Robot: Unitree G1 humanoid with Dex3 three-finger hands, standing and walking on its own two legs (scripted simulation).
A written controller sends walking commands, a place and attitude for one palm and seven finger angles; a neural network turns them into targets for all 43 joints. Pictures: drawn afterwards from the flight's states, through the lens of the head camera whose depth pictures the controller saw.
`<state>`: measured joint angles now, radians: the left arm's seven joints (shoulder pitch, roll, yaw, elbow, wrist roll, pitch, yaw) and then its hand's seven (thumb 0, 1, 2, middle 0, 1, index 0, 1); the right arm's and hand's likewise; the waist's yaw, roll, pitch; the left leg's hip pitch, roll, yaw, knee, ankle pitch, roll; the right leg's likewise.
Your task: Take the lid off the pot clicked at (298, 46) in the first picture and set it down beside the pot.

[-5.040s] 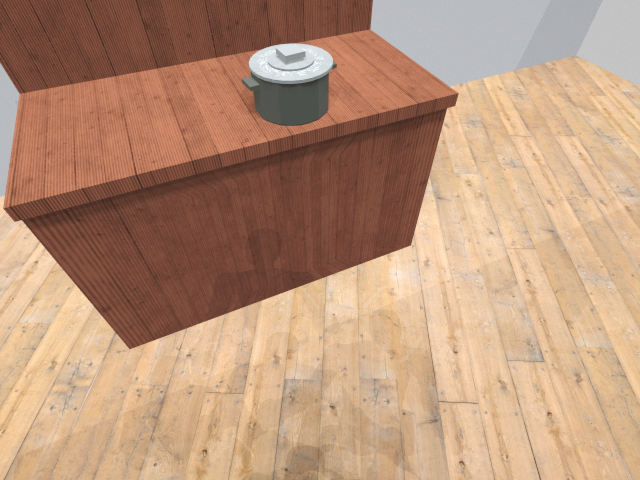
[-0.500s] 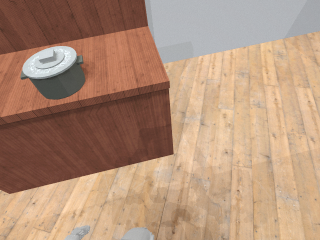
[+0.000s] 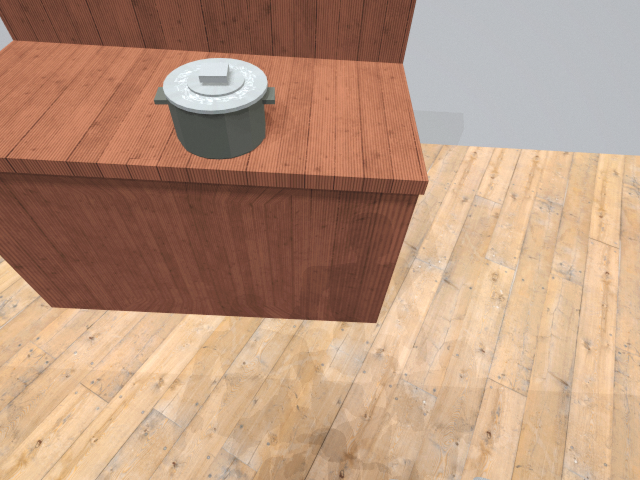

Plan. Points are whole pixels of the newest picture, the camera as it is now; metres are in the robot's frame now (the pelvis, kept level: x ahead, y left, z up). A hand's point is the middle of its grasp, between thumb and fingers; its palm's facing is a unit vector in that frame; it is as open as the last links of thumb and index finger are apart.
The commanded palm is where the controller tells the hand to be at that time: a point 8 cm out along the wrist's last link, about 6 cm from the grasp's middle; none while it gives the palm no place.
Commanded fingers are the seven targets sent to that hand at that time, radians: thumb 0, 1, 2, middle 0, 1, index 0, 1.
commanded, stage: take the last steps up to it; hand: left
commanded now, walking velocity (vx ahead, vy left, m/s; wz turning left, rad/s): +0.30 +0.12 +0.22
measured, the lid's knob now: (214, 72) +0.81 +0.30 +0.07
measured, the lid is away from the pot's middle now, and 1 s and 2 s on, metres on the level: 0.00 0.00 0.00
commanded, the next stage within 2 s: come to a stop and stand still in 0.88 s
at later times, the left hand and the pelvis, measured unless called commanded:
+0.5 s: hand out of the picture +0.01 +0.15 -0.14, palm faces +0.21 -0.95 -0.23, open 7.4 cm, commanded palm none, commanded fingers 0.00 0.90 0.90 -0.20 -0.30 -0.20 -0.30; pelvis +0.10 -0.01 +0.01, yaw +6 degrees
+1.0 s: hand (169, 344) +0.32 +0.29 -0.15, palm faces +0.14 -0.96 -0.25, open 7.4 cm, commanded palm none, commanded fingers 0.00 0.90 0.90 -0.20 -0.30 -0.20 -0.30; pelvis +0.27 +0.09 +0.00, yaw +6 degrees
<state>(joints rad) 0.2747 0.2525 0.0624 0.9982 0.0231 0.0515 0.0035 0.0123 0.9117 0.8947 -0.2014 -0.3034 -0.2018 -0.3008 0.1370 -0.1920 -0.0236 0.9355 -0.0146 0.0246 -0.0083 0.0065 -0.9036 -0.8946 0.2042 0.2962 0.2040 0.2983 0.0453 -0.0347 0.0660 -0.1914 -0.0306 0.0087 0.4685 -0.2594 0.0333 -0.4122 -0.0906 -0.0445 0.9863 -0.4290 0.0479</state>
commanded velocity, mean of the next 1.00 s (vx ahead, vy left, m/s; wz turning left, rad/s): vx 0.23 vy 0.08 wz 0.05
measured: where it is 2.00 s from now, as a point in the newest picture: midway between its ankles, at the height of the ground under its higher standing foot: (273, 442)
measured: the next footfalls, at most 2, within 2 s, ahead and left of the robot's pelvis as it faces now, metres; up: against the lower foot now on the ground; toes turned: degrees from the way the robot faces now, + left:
right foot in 0.18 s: +0.07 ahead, -0.12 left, +0.00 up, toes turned -3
left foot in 0.68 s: +0.26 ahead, +0.19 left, +0.00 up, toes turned +13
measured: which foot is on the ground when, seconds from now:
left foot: down 0.00-0.18, up 0.20-0.66, down 0.68-1.00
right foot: up 0.00-0.16, down 0.18-0.68, up 0.70-1.00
